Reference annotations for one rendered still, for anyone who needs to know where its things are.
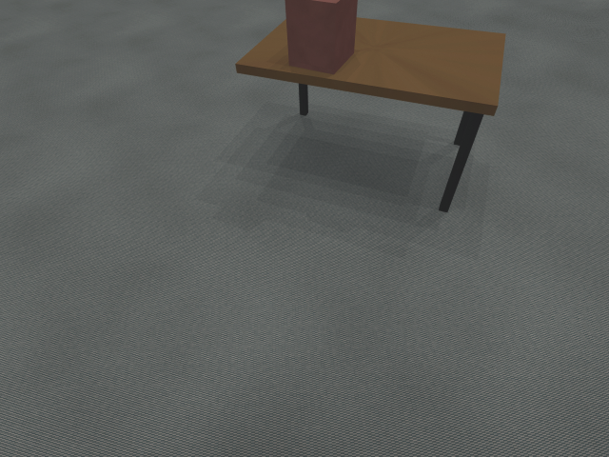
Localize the table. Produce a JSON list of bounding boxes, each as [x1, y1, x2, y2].
[[235, 17, 506, 212]]

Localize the carton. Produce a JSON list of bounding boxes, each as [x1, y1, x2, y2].
[[285, 0, 358, 74]]

